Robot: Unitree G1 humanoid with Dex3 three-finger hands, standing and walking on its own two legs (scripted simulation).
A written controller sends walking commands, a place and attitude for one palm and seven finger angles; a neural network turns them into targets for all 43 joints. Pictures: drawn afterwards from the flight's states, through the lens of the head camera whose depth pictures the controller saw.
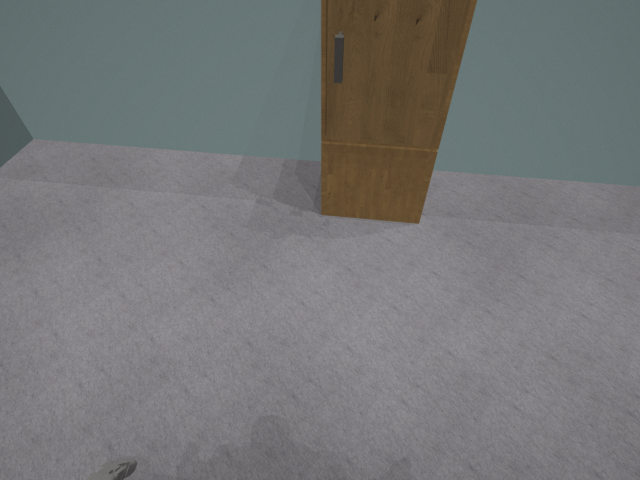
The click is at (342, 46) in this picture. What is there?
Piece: cupboard door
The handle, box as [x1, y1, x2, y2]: [334, 31, 343, 82]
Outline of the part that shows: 342,31 339,31 339,34 335,35 334,82 341,82 342,77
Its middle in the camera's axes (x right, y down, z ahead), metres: +0.06 -0.58 +1.23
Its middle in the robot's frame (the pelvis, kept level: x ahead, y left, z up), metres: +1.31 +0.01 -0.02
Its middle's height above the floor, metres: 0.74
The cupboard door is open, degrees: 0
